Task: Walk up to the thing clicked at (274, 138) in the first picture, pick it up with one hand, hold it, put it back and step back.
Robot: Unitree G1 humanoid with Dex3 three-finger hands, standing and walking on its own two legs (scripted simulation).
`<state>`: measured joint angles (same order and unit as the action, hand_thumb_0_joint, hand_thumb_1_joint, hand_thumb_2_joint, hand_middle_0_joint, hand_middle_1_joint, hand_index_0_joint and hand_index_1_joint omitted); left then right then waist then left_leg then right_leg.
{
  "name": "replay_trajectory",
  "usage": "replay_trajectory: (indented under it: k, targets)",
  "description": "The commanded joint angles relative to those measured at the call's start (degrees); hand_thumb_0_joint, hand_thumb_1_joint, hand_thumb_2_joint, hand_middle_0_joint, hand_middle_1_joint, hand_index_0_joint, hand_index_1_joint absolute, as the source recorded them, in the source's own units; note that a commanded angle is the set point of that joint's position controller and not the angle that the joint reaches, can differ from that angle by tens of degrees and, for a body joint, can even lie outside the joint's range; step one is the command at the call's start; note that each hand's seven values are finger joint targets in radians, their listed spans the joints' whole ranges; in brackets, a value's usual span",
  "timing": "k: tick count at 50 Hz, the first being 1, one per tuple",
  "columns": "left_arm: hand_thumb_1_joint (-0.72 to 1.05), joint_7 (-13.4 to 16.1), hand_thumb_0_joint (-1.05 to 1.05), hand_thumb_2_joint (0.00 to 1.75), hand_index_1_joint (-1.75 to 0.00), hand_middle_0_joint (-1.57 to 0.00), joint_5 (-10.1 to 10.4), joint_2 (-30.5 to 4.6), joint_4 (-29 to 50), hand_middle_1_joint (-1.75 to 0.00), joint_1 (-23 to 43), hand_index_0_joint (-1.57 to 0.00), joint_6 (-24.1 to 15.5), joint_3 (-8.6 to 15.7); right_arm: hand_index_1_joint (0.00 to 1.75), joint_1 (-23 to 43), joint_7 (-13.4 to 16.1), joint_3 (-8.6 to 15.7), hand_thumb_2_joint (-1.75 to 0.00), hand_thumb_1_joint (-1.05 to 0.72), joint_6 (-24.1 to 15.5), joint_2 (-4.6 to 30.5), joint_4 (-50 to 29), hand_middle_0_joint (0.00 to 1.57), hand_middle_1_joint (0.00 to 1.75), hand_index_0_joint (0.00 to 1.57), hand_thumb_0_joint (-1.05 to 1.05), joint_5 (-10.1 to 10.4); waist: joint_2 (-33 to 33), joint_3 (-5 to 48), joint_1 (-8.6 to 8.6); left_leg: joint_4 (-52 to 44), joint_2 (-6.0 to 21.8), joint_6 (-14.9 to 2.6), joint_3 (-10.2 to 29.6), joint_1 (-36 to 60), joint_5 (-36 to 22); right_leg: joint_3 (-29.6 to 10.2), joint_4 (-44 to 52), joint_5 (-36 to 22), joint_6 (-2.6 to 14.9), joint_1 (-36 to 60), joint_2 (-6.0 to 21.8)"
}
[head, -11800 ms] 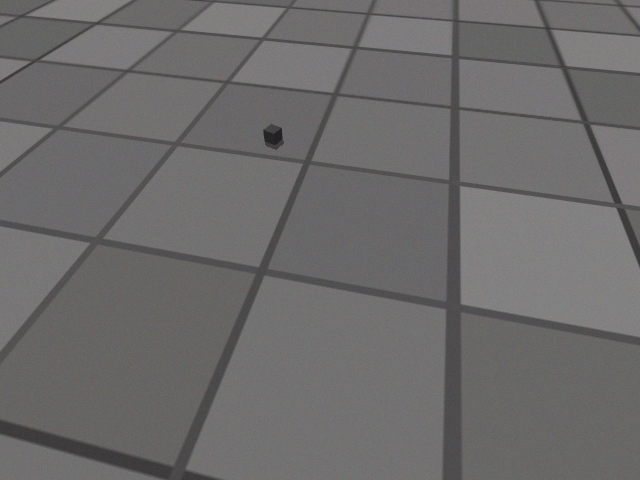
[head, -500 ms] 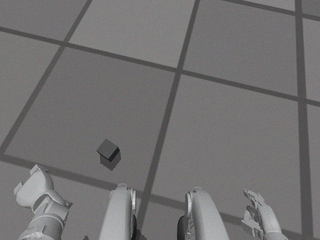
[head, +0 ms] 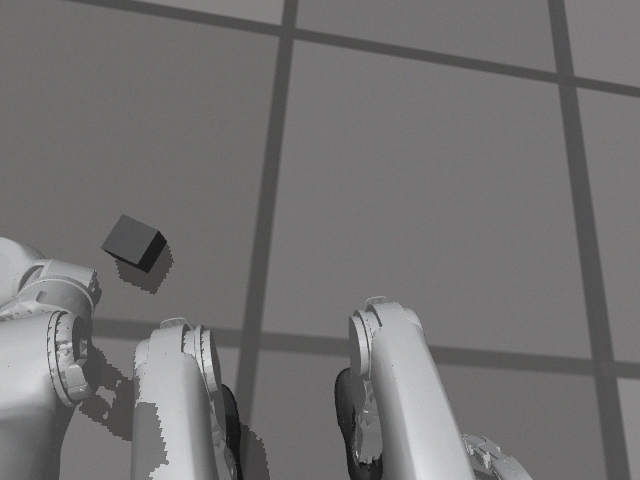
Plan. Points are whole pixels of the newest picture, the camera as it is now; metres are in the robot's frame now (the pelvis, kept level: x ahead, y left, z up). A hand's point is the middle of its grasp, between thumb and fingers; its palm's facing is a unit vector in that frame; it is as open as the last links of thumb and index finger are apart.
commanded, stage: rise first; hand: left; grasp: from above
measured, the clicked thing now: (135, 244) +0.50 +0.28 -0.37
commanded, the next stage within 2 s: approach in 1.06 s
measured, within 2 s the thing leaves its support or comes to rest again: neither
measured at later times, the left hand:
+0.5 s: hand (76, 263) +0.43 +0.31 -0.21, palm faces -0.12 -0.42 -0.90, open 13.7 cm
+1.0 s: hand (84, 254) +0.45 +0.31 -0.23, palm faces -0.11 -0.43 -0.89, open 13.6 cm
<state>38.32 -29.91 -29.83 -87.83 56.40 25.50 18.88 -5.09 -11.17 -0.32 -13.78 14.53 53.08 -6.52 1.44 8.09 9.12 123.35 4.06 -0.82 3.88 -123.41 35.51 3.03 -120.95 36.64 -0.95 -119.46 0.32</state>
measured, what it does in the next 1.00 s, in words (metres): lowers itself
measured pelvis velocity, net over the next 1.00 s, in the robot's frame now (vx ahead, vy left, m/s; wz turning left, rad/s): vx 0.01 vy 0.00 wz -0.05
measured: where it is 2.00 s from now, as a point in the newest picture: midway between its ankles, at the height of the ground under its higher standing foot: (294, 456)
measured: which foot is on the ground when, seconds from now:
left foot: down 0.00-1.00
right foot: down 0.00-1.00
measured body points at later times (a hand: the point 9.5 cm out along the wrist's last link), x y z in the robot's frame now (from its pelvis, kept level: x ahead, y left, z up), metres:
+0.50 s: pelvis +0.01 -0.01 -0.05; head +0.26 +0.01 +0.32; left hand +0.43 +0.33 -0.16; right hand +0.05 -0.28 -0.18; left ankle +0.10 +0.12 -0.37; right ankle +0.10 -0.12 -0.37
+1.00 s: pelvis +0.01 +0.00 -0.07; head +0.27 +0.03 +0.30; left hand +0.45 +0.33 -0.18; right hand +0.03 -0.27 -0.18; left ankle +0.10 +0.12 -0.37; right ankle +0.10 -0.12 -0.37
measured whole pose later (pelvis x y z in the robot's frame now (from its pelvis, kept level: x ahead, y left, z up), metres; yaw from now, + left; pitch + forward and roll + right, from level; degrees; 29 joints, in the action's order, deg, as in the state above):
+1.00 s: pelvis +0.01 +0.00 -0.07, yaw -3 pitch +34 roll -7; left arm 36.3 -39.7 -41.8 -95.5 65.8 22.6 25.4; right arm -7.8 -17.7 -3.7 -15.5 18.1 50.0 -9.3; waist 0.5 -0.7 13.6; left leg 137.2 4.5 0.0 7.6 -133.4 38.3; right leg 5.4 -133.4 38.3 -0.4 -129.0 -0.9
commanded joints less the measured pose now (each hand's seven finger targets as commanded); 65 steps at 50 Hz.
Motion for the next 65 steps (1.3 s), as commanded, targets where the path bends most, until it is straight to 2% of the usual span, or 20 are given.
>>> replay_trajectory:
  k: [1, 2, 3, 8, 11, 12, 18, 21, 25, 28, 30, 38, 46, 53, 57, 58, 59, 61, 63, 65]
  targets:
    - [-0.51, 2.2, 0.0, 1.01, -0.97, -0.15, -3.5, -14.2, 4.4, -0.93, 22.1, -0.12, -0.6, 0.3, 0.3, -9.1, -1.1, 3.8, -0.9, -0.89, -1.8, 14.5, -1.9, 0.2, 0.3, 0.2, 0.0, 0.6, 14.3, 36.2, 0.84, -14.4, -0.9, 2.1, 1.2, 32.8, 0.7, 3.9, 11.4, -2.8, 2.46, 8.8, -1.0]
    - [-0.52, 2.4, 0.0, 1.02, -0.98, -0.13, -4.4, -16.2, 5.1, -0.95, 23.0, -0.11, -0.4, 1.2, 0.3, -9.7, -1.3, 3.7, -0.9, -0.9, -1.6, 15.0, -1.6, 0.2, 0.3, 0.2, 0.0, 0.7, 15.2, 37.3, 0.64, -13.9, -0.7, 2.17, 1.2, 34.3, -0.7, 3.9, 10.6, -4.4, 2.52, 8.0, -0.9]
    - [-0.55, 2.6, 0.0, 1.05, -0.99, -0.12, -5.1, -15.2, 3.4, -0.96, 23.4, -0.09, -0.2, 0.7, 0.3, -10.0, -1.7, 3.7, -0.9, -0.89, -1.5, 15.2, -1.5, 0.2, 0.3, 0.2, 0.0, 0.6, 15.0, 36.5, 1.22, -13.4, -0.8, 2.11, 1.2, 32.6, -1.0, 4.1, 9.9, -4.5, 2.58, 7.4, -1.0]
    - [-0.56, 2.3, 0.0, 1.05, -1.0, -0.12, -7.3, -18.3, 1.4, -0.96, 22.2, -0.08, -0.1, 3.0, 0.3, -13.0, -2.9, 3.8, -0.9, -0.9, -1.1, 15.4, -1.4, 0.2, 0.3, 0.2, 0.0, 0.4, 13.3, 35.5, 1.67, -9.6, -1.0, 1.39, 0.1, 28.3, -5.1, 3.7, 8.0, -8.4, 2.12, 9.4, -1.0]
    - [-0.52, 1.0, 0.0, 1.01, -1.0, -0.13, -7.4, -18.7, 0.0, -0.98, 21.0, -0.11, -0.4, 3.1, 0.3, -14.5, -3.9, 3.6, -0.9, -0.9, -1.0, 14.8, -1.7, 0.2, 0.3, 0.2, 0.0, 0.1, 8.7, 34.5, 2.38, -6.5, -1.4, 0.37, -1.6, 23.3, -7.3, 3.3, 8.5, -10.2, 1.54, 13.5, -1.8]
    - [-0.51, 0.8, 0.0, 1.0, -0.99, -0.14, -8.0, -20.6, 1.3, -0.96, 21.6, -0.12, -0.7, 4.0, 0.3, -14.6, -4.1, 3.7, -0.9, -0.9, -1.1, 15.2, -1.7, 0.2, 0.3, 0.2, 0.0, 0.1, 9.5, 35.5, 1.67, -6.0, -1.5, 0.27, -1.9, 22.8, -7.7, 3.1, 8.1, -10.4, 1.5, 13.9, -1.8]
    - [-0.49, -0.6, 0.0, 0.97, -1.0, -0.15, -9.7, -23.4, 0.4, -0.99, 21.2, -0.14, -2.5, 4.9, 0.3, -15.6, -5.0, 3.0, -0.9, -0.9, -1.3, 14.7, -2.0, 0.2, 0.3, 0.2, 0.0, -0.5, 8.7, 36.0, 1.89, -1.9, -1.5, -0.4, -3.3, 19.2, -9.0, 2.9, 6.7, -11.7, 1.25, 16.4, -2.5]
    - [-0.48, -1.1, 0.0, 0.95, -1.0, -0.14, -10.3, -23.4, 1.7, -1.0, 22.9, -0.14, -3.1, 4.2, 0.3, -16.2, -5.3, 2.5, -0.9, -0.9, -1.5, 14.6, -2.0, 0.2, 0.3, 0.2, 0.0, -1.0, 8.4, 35.3, 3.26, -0.2, -1.3, -0.77, -3.3, 18.0, -9.0, 2.9, 6.4, -12.3, 1.02, 16.7, -2.8]
    - [-0.46, 0.2, 0.0, 0.94, -1.0, -0.15, -10.1, -24.3, 1.0, -0.99, 23.0, -0.15, -4.0, 6.0, 0.3, -16.2, -5.7, 2.3, -0.9, -0.9, -1.7, 15.3, -1.9, 0.2, 0.3, 0.2, 0.0, -1.6, 9.7, 36.6, 2.88, 0.2, -1.1, -0.61, -3.0, 17.1, -7.4, 3.5, 5.1, -10.7, 1.26, 16.2, -3.0]
    - [-0.49, 0.1, 0.0, 0.96, -0.99, -0.15, -10.4, -24.1, 2.1, -0.98, 24.4, -0.13, -3.6, 4.7, 0.3, -15.7, -5.5, 2.0, -0.9, -0.9, -1.6, 15.6, -1.7, 0.2, 0.3, 0.2, 0.0, -2.0, 12.2, 35.8, 3.63, 0.0, -1.0, -0.23, -2.1, 19.5, -6.4, 4.4, 4.2, -9.4, 1.67, 13.4, -3.0]
    - [-0.5, 0.8, 0.0, 0.97, -0.99, -0.14, -10.1, -24.6, 2.1, -0.97, 25.0, -0.13, -3.4, 5.9, 0.3, -16.1, -5.5, 2.1, -0.9, -0.9, -1.6, 16.1, -1.7, 0.2, 0.3, 0.2, 0.0, -2.0, 12.8, 35.1, 3.41, -0.2, -0.9, -0.08, -2.1, 19.1, -5.5, 4.6, 4.3, -8.8, 1.73, 12.9, -3.0]
    - [-0.5, -0.3, 0.0, 0.97, -0.94, -0.19, -11.4, -24.9, 0.6, -0.9, 24.9, -0.15, -3.1, 4.1, 0.3, -15.3, -5.7, 1.0, -0.9, -0.91, -1.5, 16.3, -1.5, 0.2, 0.3, 0.2, 0.0, -2.3, 13.6, 32.0, 4.85, 0.3, -0.8, 0.08, -0.6, 18.6, -6.4, 5.5, 2.1, -9.5, 1.99, 10.0, -3.0]
    - [-0.43, -0.2, 0.0, 0.91, -0.9, -0.22, -10.8, -25.8, -1.8, -0.87, 24.5, -0.2, -3.0, 5.5, 0.3, -16.5, -6.4, 0.1, -0.9, -0.91, -1.9, 17.2, -2.0, 0.2, 0.3, 0.2, 0.0, -2.6, 12.4, 30.8, 5.17, 1.7, -0.9, -0.23, -0.7, 16.7, -6.9, 5.5, 2.6, -10.1, 1.79, 11.1, -3.4]
    - [-0.41, 0.4, 0.0, 0.89, -0.86, -0.26, -12.0, -27.4, -1.3, -0.82, 25.9, -0.23, -3.0, 5.6, 0.3, -16.7, -7.1, -0.4, -0.9, -0.91, -2.0, 18.0, -2.3, 0.2, 0.3, 0.2, 0.0, -2.9, 15.7, 31.2, 5.32, 1.6, -0.6, 0.17, 0.0, 18.5, -7.2, 6.3, 1.1, -10.4, 2.15, 10.1, -3.5]
    - [-0.41, 0.3, 0.0, 0.89, -0.86, -0.26, -12.7, -27.1, -0.7, -0.82, 27.5, -0.23, -3.1, 4.4, 0.3, -17.2, -7.4, -0.8, -0.9, -0.91, -2.1, 18.2, -1.9, 0.2, 0.3, 0.2, 0.0, -3.2, 15.7, 30.2, 6.96, 2.5, -0.6, 0.06, 0.1, 18.6, -7.0, 6.4, 1.2, -10.5, 2.03, 9.6, -3.6]
    - [-0.46, 0.5, 0.0, 0.94, -0.82, -0.28, -12.6, -28.5, -0.2, -0.75, 27.6, -0.22, -3.2, 5.5, 0.3, -17.1, -7.4, -0.6, -0.9, -0.91, -2.2, 18.8, -2.1, 0.2, 0.3, 0.2, 0.0, -3.0, 16.1, 30.5, 6.42, 2.3, -0.6, 0.08, 0.3, 18.2, -6.4, 6.6, 0.7, -9.7, 2.18, 8.8, -3.4]
    - [-0.5, 1.0, 0.0, 0.97, -0.9, -0.2, -12.6, -28.9, -1.3, -0.83, 26.6, -0.14, -3.2, 6.2, 0.3, -17.3, -7.5, -0.7, -0.89, -0.9, -2.2, 18.8, -1.9, 0.2, 0.3, 0.2, 0.0, -3.0, 16.2, 30.4, 6.07, 2.4, -0.6, 0.11, 0.0, 17.7, -6.3, 6.5, 1.0, -9.7, 2.19, 9.4, -3.5]
    - [-0.58, 1.1, 0.0, 1.03, -0.99, -0.11, -12.7, -27.7, -4.1, -0.95, 27.2, -0.07, -3.3, 5.0, 0.3, -17.5, -7.7, -1.2, -0.9, -0.9, -2.3, 18.8, -1.4, 0.2, 0.3, 0.2, 0.0, -3.4, 14.7, 28.3, 7.43, 2.7, -0.6, -0.03, 0.3, 16.5, -5.5, 6.7, 1.2, -8.8, 2.08, 8.6, -3.6]
    - [-0.57, 0.8, 0.0, 1.02, -1.0, -0.11, -12.7, -27.0, -6.6, -0.96, 29.5, -0.08, -3.3, 3.0, 0.3, -17.5, -7.7, -1.9, -0.9, -0.9, -2.7, 18.9, -1.5, 0.2, 0.3, 0.2, 0.0, -3.7, 12.7, 25.6, 9.62, 3.8, -0.8, -0.47, 0.6, 13.8, -3.8, 6.6, 1.7, -7.3, 1.84, 8.1, -3.8]
    - [-0.58, 1.4, 0.0, 1.03, -1.0, -0.11, -12.6, -28.0, -9.0, -0.96, 31.6, -0.07, -3.7, 2.7, 0.3, -18.2, -7.7, -2.8, -0.9, -0.9, -3.2, 19.5, -1.2, 0.2, 0.3, 0.2, 0.0, -3.8, 12.4, 24.9, 10.78, 3.8, -0.8, -0.35, 1.0, 13.9, -4.0, 6.8, 1.8, -7.6, 1.84, 8.5, -3.8]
